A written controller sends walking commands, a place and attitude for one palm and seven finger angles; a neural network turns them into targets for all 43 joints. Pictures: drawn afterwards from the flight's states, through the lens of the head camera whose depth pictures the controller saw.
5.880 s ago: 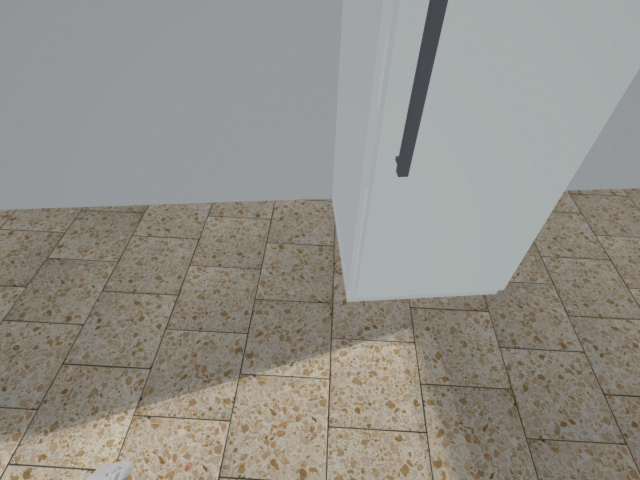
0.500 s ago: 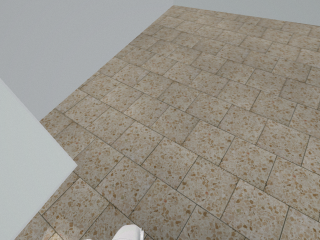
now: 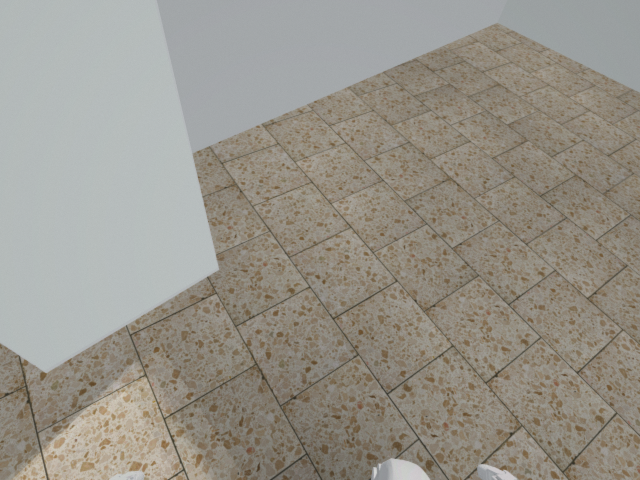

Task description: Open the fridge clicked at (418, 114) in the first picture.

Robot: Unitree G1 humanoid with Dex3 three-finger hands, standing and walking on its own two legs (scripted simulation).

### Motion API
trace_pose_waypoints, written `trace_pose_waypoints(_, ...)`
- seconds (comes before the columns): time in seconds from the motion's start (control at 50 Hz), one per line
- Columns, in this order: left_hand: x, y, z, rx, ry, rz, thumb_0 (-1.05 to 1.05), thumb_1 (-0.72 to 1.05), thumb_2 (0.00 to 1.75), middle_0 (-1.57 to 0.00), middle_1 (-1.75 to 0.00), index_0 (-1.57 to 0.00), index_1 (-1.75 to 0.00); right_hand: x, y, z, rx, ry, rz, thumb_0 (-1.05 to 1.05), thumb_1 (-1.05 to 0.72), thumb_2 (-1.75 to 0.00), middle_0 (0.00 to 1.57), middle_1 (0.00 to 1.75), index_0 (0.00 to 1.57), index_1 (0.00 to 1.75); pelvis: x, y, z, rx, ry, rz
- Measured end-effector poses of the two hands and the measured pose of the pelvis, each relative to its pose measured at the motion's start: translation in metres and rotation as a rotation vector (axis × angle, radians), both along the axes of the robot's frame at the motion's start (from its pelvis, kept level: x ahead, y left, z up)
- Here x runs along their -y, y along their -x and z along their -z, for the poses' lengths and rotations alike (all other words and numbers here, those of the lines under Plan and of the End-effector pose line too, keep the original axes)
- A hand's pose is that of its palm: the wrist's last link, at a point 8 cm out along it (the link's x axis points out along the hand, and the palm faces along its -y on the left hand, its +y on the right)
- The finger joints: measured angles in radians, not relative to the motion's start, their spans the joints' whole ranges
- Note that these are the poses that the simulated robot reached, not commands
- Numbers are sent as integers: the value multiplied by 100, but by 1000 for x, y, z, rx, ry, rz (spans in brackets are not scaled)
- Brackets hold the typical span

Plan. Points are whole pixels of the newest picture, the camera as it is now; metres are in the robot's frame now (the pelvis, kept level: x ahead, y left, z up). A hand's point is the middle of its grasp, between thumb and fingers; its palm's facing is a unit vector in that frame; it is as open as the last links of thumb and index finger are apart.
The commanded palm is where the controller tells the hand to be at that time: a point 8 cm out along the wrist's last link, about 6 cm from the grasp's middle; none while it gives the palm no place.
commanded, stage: turn to face it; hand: left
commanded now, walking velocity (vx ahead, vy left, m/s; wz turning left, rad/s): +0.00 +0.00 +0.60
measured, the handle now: out of the picture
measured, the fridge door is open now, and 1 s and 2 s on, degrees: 0 0 0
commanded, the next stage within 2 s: take the last steps up to it in 1.26 s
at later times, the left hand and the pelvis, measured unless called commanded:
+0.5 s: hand out of the picture +0.06 +0.15 -0.13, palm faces +0.29 -0.91 -0.29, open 7.4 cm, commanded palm none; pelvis +0.00 -0.07 +0.00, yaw +19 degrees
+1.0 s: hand out of the picture -0.12 +0.19 -0.18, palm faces +0.60 -0.76 -0.23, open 7.4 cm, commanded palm none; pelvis -0.04 -0.02 +0.00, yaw +34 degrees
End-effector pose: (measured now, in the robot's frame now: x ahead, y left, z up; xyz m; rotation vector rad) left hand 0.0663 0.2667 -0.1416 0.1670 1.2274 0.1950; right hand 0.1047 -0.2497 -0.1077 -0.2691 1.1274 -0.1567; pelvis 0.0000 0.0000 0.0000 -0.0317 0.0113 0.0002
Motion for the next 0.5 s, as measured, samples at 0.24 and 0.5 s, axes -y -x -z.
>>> trace_pose_waypoints(0.24, 33, -60, -30, 206, -40, -20, 0, 91, 90, -20, -30, -20, -30, 25, 39, 29, -146, -56, -1, 0, -90, -90, 20, 30, 21, 30, 31, -7, 4, 3, -26, -135)
trace_pose_waypoints(0.5, 73, 29, -41, 135, -89, -208, 0, 91, 90, -20, -30, -20, -30, 67, 7, 43, -210, -68, -157, 0, -91, -90, 19, 30, 20, 30, 66, -5, 0, 26, -74, -328)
